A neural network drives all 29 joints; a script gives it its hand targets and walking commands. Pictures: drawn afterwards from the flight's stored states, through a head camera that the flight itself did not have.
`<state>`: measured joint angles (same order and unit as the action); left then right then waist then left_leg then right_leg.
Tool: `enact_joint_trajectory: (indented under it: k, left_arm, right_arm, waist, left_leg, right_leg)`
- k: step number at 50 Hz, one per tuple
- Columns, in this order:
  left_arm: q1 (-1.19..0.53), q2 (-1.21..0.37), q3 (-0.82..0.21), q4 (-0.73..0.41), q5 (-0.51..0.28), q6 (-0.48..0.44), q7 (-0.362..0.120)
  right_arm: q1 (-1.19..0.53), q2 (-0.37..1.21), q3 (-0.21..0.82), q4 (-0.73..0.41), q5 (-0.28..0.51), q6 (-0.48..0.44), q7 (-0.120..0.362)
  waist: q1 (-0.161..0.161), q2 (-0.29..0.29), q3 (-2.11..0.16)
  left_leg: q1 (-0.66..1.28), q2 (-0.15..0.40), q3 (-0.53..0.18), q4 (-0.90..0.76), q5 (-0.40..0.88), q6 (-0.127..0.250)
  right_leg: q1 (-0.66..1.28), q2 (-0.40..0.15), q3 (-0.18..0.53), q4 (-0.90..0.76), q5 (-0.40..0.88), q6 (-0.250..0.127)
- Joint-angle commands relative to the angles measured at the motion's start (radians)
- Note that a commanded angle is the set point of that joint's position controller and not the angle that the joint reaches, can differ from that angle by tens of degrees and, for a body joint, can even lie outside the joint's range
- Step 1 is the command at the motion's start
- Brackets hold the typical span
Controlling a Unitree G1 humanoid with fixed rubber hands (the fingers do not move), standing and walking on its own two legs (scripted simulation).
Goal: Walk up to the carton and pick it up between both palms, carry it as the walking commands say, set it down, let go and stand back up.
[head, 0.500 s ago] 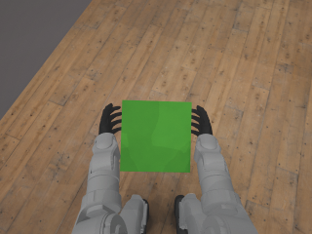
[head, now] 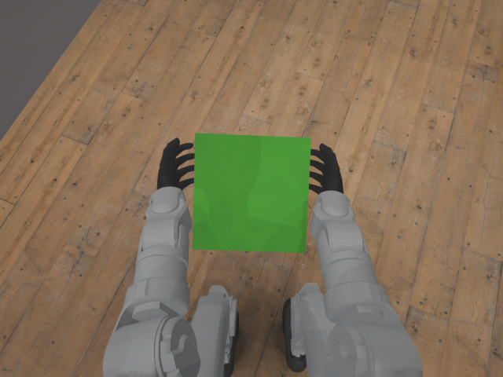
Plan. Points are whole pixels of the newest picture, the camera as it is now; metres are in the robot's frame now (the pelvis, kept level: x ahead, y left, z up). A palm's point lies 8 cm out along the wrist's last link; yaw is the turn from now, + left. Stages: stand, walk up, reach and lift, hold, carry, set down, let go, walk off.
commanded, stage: set down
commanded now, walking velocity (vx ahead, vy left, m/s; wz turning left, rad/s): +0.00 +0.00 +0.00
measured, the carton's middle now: (249, 189) +0.44 +0.03 -0.15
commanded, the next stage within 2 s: none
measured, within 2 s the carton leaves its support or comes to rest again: neither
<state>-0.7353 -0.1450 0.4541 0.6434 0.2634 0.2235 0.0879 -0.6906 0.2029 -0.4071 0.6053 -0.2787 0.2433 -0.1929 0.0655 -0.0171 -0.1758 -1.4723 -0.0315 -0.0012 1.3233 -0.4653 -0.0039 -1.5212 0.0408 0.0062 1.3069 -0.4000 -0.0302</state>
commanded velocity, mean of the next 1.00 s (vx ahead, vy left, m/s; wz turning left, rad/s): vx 0.00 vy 0.00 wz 0.00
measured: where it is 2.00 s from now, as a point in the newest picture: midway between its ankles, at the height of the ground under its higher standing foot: (259, 350)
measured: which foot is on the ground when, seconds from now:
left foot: down 0.00-1.00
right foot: down 0.00-1.00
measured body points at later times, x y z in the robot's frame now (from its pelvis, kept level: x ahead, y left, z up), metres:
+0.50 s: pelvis -0.01 +0.00 -0.07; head +0.24 -0.01 +0.31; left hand +0.46 +0.17 -0.14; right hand +0.45 -0.09 -0.16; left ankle +0.06 +0.13 -0.59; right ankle +0.09 -0.10 -0.59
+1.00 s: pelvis -0.02 +0.01 -0.13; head +0.27 +0.01 +0.21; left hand +0.48 +0.17 -0.23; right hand +0.48 -0.09 -0.25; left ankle +0.06 +0.13 -0.59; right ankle +0.09 -0.10 -0.59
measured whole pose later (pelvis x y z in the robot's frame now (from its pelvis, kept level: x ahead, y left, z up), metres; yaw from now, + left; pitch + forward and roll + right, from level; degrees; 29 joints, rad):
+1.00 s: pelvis -0.02 +0.01 -0.13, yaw -1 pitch +44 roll +1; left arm -1.08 -0.01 0.45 0.74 0.22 0.27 0.10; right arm -1.07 0.08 -0.43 0.75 -0.20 0.25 -0.25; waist 0.05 -0.03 -0.06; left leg -1.98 -0.09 -0.02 1.79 -0.58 -0.02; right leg -2.03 0.10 0.04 1.75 -0.49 0.01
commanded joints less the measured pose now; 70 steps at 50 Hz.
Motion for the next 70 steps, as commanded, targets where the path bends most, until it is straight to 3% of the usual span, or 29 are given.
enact_joint_trajectory:
  k: [1,5,6,10,13,14,15,18,19,20,21,22,26,28,29,31,36,44,46,47,49,50,55,56,58,59,63,68,70]
  left_arm:
    - [-0.533,-0.955,-0.551,0.105,-0.121,0.006,-0.286]
    - [-0.625,-0.903,-0.525,0.086,-0.13,0.006,-0.29]
    - [-0.606,-0.953,-0.538,0.098,-0.125,0.011,-0.285]
    - [-0.594,-0.883,-0.478,0.144,-0.107,0.016,-0.282]
    - [-0.571,-0.902,-0.49,0.142,-0.102,0.019,-0.281]
    - [-0.649,-0.898,-0.496,0.125,-0.115,0.017,-0.284]
    - [-0.654,-0.857,-0.488,0.116,-0.111,0.015,-0.287]
    - [-0.685,-0.861,-0.506,0.092,-0.135,0.006,-0.296]
    - [-0.654,-0.824,-0.496,0.084,-0.126,0.002,-0.288]
    - [-0.674,-0.816,-0.5,0.089,-0.126,0.005,-0.29]
    - [-0.658,-0.835,-0.478,0.14,-0.126,0.015,-0.289]
    - [-0.661,-0.847,-0.468,0.15,-0.122,0.018,-0.288]
    - [-0.747,-0.882,-0.507,0.117,-0.153,0.02,-0.279]
    - [-0.676,-0.871,-0.478,0.159,-0.128,0.03,-0.282]
    - [-0.673,-0.888,-0.478,0.175,-0.128,0.028,-0.282]
    - [-0.733,-0.876,-0.493,0.133,-0.144,0.021,-0.284]
    - [-0.781,-0.819,-0.446,0.148,-0.122,0.023,-0.266]
    - [-0.838,-0.834,-0.473,0.176,-0.145,0.038,-0.262]
    - [-0.84,-0.821,-0.479,0.145,-0.135,0.032,-0.264]
    - [-0.886,-0.84,-0.498,0.145,-0.154,0.039,-0.267]
    - [-0.925,-0.851,-0.497,0.119,-0.169,0.035,-0.263]
    - [-0.97,-0.784,-0.489,0.114,-0.177,0.027,-0.266]
    - [-0.982,-0.769,-0.482,0.117,-0.165,0.021,-0.267]
    - [-0.96,-0.798,-0.484,0.142,-0.177,0.023,-0.27]
    - [-0.966,-0.76,-0.44,0.194,-0.153,0.033,-0.274]
    - [-1.02,-0.783,-0.467,0.177,-0.182,0.034,-0.276]
    - [-1.045,-0.742,-0.451,0.133,-0.174,0.031,-0.282]
    - [-1.044,-0.745,-0.491,0.163,-0.2,0.038,-0.285]
    - [-1.101,-0.741,-0.503,0.138,-0.213,0.035,-0.285]
  right_arm:
    - [-0.674,0.951,0.604,0.018,0.118,-0.048,0.238]
    - [-0.713,0.945,0.589,0.05,0.117,-0.035,0.227]
    - [-0.714,0.929,0.574,0.041,0.122,-0.047,0.227]
    - [-0.801,0.968,0.6,0.041,0.148,-0.033,0.221]
    - [-0.796,0.907,0.559,0.047,0.137,-0.045,0.214]
    - [-0.751,0.919,0.529,0.112,0.119,-0.034,0.209]
    - [-0.803,0.964,0.553,0.085,0.146,-0.037,0.209]
    - [-0.84,0.945,0.578,0.028,0.16,-0.051,0.192]
    - [-0.849,0.942,0.582,0.037,0.175,-0.054,0.198]
    - [-0.828,0.936,0.552,0.066,0.157,-0.05,0.19]
    - [-0.816,0.915,0.526,0.12,0.142,-0.044,0.186]
    - [-0.908,0.874,0.569,0.029,0.161,-0.061,0.186]
    - [-0.885,0.87,0.529,0.095,0.15,-0.054,0.191]
    - [-0.954,0.878,0.559,0.018,0.175,-0.058,0.189]
    - [-0.948,0.846,0.537,0.03,0.162,-0.068,0.186]
    - [-0.941,0.87,0.527,0.064,0.159,-0.061,0.187]
    - [-1.05,0.822,0.528,0.055,0.181,-0.051,0.197]
    - [-1.094,0.798,0.494,0.073,0.206,-0.05,0.202]
    - [-1.09,0.822,0.507,0.068,0.21,-0.044,0.2]
    - [-1.061,0.787,0.471,0.117,0.181,-0.037,0.202]
    - [-1.093,0.78,0.451,0.129,0.175,-0.032,0.203]
    - [-1.096,0.807,0.468,0.156,0.192,-0.028,0.209]
    - [-1.172,0.789,0.497,0.099,0.226,-0.042,0.204]
    - [-1.192,0.754,0.505,0.064,0.218,-0.049,0.201]
    - [-1.208,0.779,0.479,0.137,0.226,-0.033,0.204]
    - [-1.21,0.762,0.469,0.13,0.221,-0.036,0.206]
    - [-1.251,0.777,0.471,0.101,0.238,-0.031,0.209]
    - [-1.256,0.74,0.463,0.117,0.237,-0.03,0.208]
    - [-1.3,0.734,0.474,0.087,0.255,-0.037,0.209]
  waist:
    - [0.014,-0.016,-0.845]
    - [0.022,-0.069,-0.807]
    - [0.01,-0.001,-0.839]
    - [0.078,-0.092,-0.849]
    - [0.055,-0.049,-0.867]
    - [0.008,-0.049,-0.882]
    - [0.05,-0.072,-0.867]
    - [0.052,-0.076,-0.958]
    - [0.102,-0.065,-0.939]
    - [0.057,-0.058,-0.927]
    - [0.053,-0.055,-0.895]
    - [0.103,-0.021,-0.928]
    - [0.022,-0.035,-0.92]
    - [0.069,-0.046,-0.977]
    - [0.024,-0.033,-0.957]
    - [0.013,-0.078,-0.959]
    - [0.074,-0.071,-0.918]
    - [0.033,-0.037,-0.975]
    - [0.068,-0.024,-1.025]
    - [0.0,-0.014,-1.007]
    - [-0.015,-0.003,-0.963]
    - [0.026,-0.042,-0.915]
    - [0.068,-0.009,-1.029]
    - [0.034,-0.037,-1.013]
    - [0.054,-0.047,-0.915]
    - [0.014,-0.043,-0.935]
    - [0.067,-0.054,-1.003]
    - [0.018,-0.029,-0.972]
    - [0.043,-0.025,-1.052]
  left_leg:
    - [0.247,-0.138,-0.023,-0.065,0.212,0.001]
    - [0.129,-0.141,-0.011,-0.025,0.171,0.001]
    - [0.2,-0.142,-0.021,-0.039,0.189,-0.003]
    - [0.139,-0.145,-0.004,0.019,0.191,0.003]
    - [0.165,-0.139,-0.018,0.033,0.231,0.004]
    - [0.137,-0.142,-0.007,0.049,0.205,0.0]
    - [0.096,-0.138,0.001,0.065,0.199,0.004]
    - [0.053,-0.152,0.011,0.103,0.281,0.0]
    - [0.054,-0.144,0.009,0.111,0.303,-0.003]
    - [0.025,-0.141,0.016,0.107,0.247,-0.006]
    - [0.037,-0.139,0.001,0.096,0.193,-0.003]
    - [0.038,-0.144,0.011,0.12,0.229,-0.008]
    - [0.09,-0.148,-0.013,0.129,0.258,-0.016]
    - [0.098,-0.147,-0.005,0.162,0.299,-0.011]
    - [0.066,-0.15,-0.013,0.164,0.298,-0.012]
    - [0.062,-0.154,-0.011,0.176,0.296,-0.013]
    - [0.013,-0.145,-0.005,0.205,0.262,-0.009]
    - [0.067,-0.142,-0.011,0.266,0.257,-0.015]
    - [0.035,-0.146,0.008,0.295,0.301,-0.016]
    - [0.047,-0.151,-0.005,0.285,0.277,-0.024]
    - [0.016,-0.147,-0.007,0.295,0.253,-0.022]
    - [-0.063,-0.146,0.009,0.302,0.235,-0.023]
    - [-0.065,-0.149,0.032,0.355,0.258,-0.023]
    - [-0.066,-0.149,0.019,0.359,0.295,-0.018]
    - [-0.149,-0.14,0.032,0.372,0.188,-0.013]
    - [-0.128,-0.144,0.013,0.364,0.199,-0.008]
    - [-0.132,-0.142,0.032,0.4,0.236,-0.01]
    - [-0.148,-0.131,0.025,0.442,0.237,-0.016]
    - [-0.136,-0.132,0.034,0.458,0.248,-0.02]
  right_leg:
    - [0.557,0.129,0.068,-0.062,0.181,0.046]
    - [0.502,0.135,0.069,-0.027,0.16,0.055]
    - [0.49,0.142,0.046,0.001,0.167,0.048]
    - [0.485,0.145,0.055,0.022,0.155,0.072]
    - [0.409,0.147,0.034,0.064,0.175,0.068]
    - [0.449,0.153,0.034,0.058,0.156,0.066]
    - [0.435,0.151,0.047,0.063,0.162,0.073]
    - [0.51,0.15,0.048,0.108,0.273,0.075]
    - [0.438,0.154,0.049,0.136,0.281,0.081]
    - [0.478,0.156,0.049,0.116,0.244,0.08]
    - [0.44,0.147,0.037,0.127,0.167,0.074]
    - [0.395,0.158,0.039,0.155,0.171,0.069]
    - [0.312,0.17,0.005,0.188,0.187,0.057]
    - [0.315,0.171,0.015,0.212,0.213,0.065]
    - [0.316,0.176,0.004,0.213,0.229,0.066]
    - [0.293,0.172,-0.006,0.223,0.215,0.065]
    - [0.214,0.172,-0.01,0.275,0.164,0.066]
    - [0.13,0.177,-0.038,0.341,0.126,0.061]
    - [0.17,0.172,-0.021,0.36,0.18,0.062]
    - [0.13,0.177,-0.051,0.368,0.148,0.056]
    - [0.098,0.171,-0.042,0.38,0.127,0.051]
    - [0.103,0.164,-0.034,0.379,0.14,0.057]
    - [0.141,0.171,-0.033,0.426,0.162,0.065]
    - [0.113,0.169,-0.053,0.444,0.201,0.066]
    - [0.09,0.164,-0.034,0.431,0.117,0.069]
    - [0.083,0.167,-0.051,0.452,0.13,0.063]
    - [0.105,0.163,-0.047,0.489,0.162,0.065]
    - [0.054,0.162,-0.061,0.532,0.173,0.067]
    - [0.095,0.158,-0.059,0.555,0.181,0.06]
